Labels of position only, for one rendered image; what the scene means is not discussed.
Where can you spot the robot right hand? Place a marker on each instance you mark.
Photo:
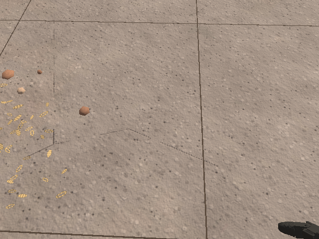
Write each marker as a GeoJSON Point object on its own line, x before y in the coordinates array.
{"type": "Point", "coordinates": [299, 230]}

